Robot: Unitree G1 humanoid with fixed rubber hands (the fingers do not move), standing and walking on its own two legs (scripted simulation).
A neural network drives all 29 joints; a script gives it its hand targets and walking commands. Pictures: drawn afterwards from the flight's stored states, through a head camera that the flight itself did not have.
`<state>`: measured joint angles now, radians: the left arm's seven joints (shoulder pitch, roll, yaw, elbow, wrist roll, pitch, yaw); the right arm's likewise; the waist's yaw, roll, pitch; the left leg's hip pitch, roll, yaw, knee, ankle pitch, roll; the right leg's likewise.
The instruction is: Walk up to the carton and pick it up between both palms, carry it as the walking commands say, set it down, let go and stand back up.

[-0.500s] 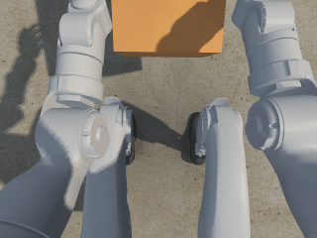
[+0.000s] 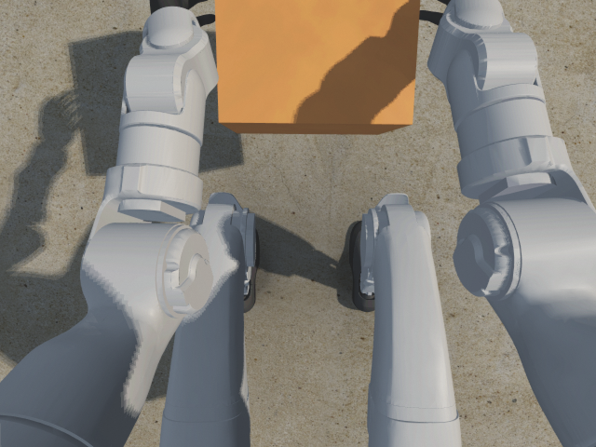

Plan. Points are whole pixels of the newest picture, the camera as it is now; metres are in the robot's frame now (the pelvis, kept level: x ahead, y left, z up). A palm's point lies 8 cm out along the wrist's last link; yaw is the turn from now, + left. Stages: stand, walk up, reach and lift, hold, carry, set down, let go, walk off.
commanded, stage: reach and lift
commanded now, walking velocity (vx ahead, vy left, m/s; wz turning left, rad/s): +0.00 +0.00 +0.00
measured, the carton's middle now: (313, 7) +0.59 +0.00 -0.15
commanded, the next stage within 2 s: none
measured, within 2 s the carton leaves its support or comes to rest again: neither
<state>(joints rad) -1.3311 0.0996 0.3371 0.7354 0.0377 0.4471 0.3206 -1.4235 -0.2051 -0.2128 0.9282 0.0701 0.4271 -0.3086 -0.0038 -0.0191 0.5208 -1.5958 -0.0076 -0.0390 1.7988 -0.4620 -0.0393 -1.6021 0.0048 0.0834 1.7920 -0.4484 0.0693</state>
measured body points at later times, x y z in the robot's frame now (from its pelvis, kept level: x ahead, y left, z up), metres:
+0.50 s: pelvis +0.00 +0.00 +0.05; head +0.27 +0.00 +0.41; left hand +0.52 +0.14 +0.01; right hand +0.54 -0.15 +0.01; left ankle +0.17 +0.13 -0.46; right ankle +0.17 -0.15 -0.46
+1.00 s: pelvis +0.07 +0.00 +0.14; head +0.20 +0.01 +0.57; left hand +0.50 +0.15 +0.13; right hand +0.51 -0.15 +0.14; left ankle +0.17 +0.13 -0.46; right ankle +0.17 -0.15 -0.46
